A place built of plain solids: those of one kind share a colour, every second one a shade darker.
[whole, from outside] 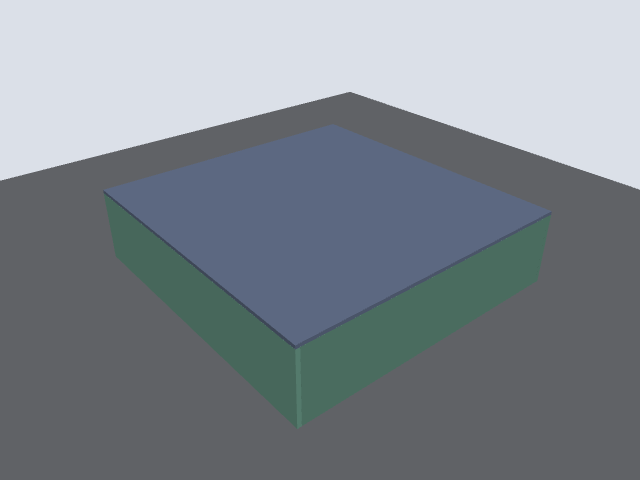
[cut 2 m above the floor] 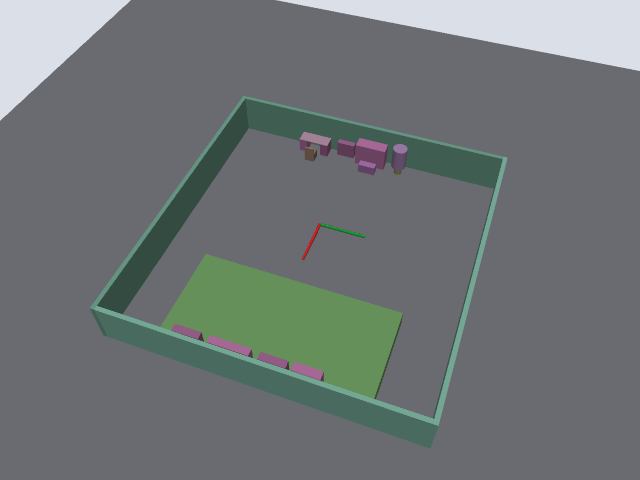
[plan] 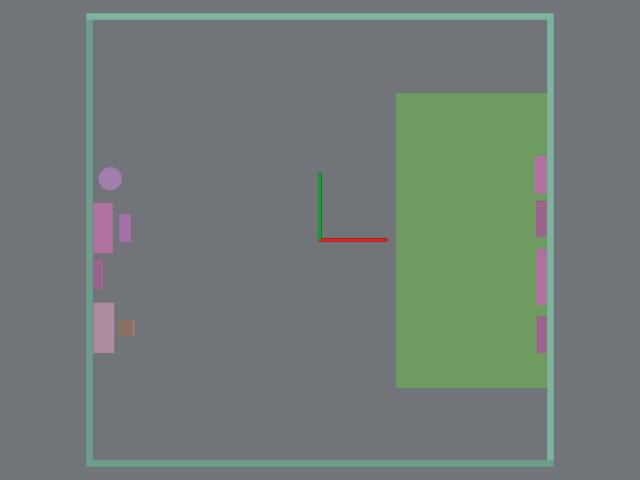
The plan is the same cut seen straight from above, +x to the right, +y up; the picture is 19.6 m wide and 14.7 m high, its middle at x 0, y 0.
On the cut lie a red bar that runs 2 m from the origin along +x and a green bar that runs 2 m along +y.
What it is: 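A loft; one open main floor with 2 platforms, their free sides bare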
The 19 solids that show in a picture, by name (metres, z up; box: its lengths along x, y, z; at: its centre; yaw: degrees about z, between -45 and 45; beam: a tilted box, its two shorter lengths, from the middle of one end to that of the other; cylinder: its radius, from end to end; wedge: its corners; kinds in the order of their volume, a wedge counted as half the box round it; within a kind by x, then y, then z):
{
 "wall_1": {"box": [0.2, 13.49, 3.45], "at": [-7.06, 0.0, 1.68]},
 "wall_2": {"box": [14.32, 0.2, 3.45], "at": [0.0, -6.84, 1.68]},
 "wall_3": {"box": [14.32, 0.2, 3.45], "at": [0.0, 6.85, 1.68]},
 "wall_4": {"box": [0.2, 13.49, 3.45], "at": [7.06, 0.0, 1.68]},
 "floor_1": {"box": [4.63, 9.04, 0.83], "at": [4.64, -0.02, 0.37]},
 "roof_1": {"box": [14.32, 13.89, 0.16], "at": [0.0, 0.0, 3.48]},
 "case_1": {"box": [0.29, 0.9, 0.87], "at": [-6.79, -1.03, 0.38]},
 "case_2": {"box": [0.6, 1.54, 1.27], "at": [-6.64, 0.36, 0.58]},
 "case_3": {"box": [0.64, 0.4, 0.75], "at": [-6.62, -3.26, 0.33]},
 "case_4": {"box": [0.64, 0.4, 0.75], "at": [-6.62, -2.12, 0.33]},
 "case_5": {"box": [0.37, 1.15, 2.15], "at": [6.76, 2.0, 1.86]},
 "case_6": {"box": [0.32, 1.71, 2.19], "at": [6.78, -1.13, 1.88]},
 "case_7": {"box": [0.33, 1.13, 1.21], "at": [6.78, 0.65, 1.39]},
 "case_8": {"box": [0.31, 1.13, 1.21], "at": [6.79, -2.91, 1.39]},
 "bush_1": {"cylinder": 0.35, "from": [-6.43, 1.87, 0.47], "to": [-6.43, 1.87, 1.61]},
 "bench_1": {"box": [0.36, 0.86, 0.53], "at": [-5.96, 0.36, 0.21]},
 "chair_1": {"box": [0.44, 0.5, 0.51], "at": [-5.96, -2.69, 0.2]},
 "chair_2": {"box": [0.06, 0.5, 0.89], "at": [-5.71, -2.69, 0.4]},
 "table_1": {"box": [0.64, 1.54, 0.04], "at": [-6.62, -2.69, 0.72]}
}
